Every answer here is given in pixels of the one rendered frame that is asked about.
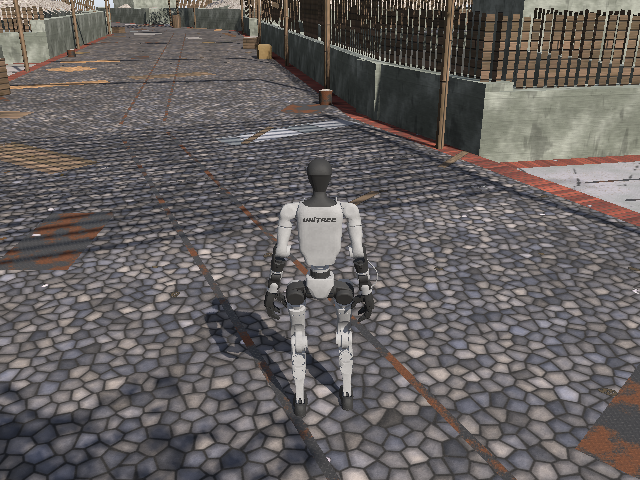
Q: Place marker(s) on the right robot upper arm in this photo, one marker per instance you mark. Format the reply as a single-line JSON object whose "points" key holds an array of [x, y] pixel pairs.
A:
{"points": [[351, 212]]}

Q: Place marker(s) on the left robot upper arm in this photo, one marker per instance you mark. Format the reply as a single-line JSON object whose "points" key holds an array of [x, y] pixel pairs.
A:
{"points": [[288, 212]]}

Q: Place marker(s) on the left robot foot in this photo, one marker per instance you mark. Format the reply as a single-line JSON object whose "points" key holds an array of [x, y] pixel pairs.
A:
{"points": [[300, 409]]}

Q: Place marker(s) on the robot right shin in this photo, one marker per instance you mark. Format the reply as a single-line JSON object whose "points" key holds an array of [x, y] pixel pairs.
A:
{"points": [[346, 365]]}

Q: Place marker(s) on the right robot forearm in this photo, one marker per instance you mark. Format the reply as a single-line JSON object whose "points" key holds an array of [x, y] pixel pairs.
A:
{"points": [[362, 273]]}

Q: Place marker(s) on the left robot forearm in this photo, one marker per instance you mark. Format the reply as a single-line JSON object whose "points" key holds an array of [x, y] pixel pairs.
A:
{"points": [[276, 271]]}

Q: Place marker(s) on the robot right hand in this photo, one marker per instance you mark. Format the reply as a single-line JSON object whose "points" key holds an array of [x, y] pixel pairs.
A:
{"points": [[368, 306]]}

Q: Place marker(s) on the robot left hand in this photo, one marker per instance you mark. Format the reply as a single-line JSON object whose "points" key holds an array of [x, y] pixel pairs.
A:
{"points": [[269, 304]]}

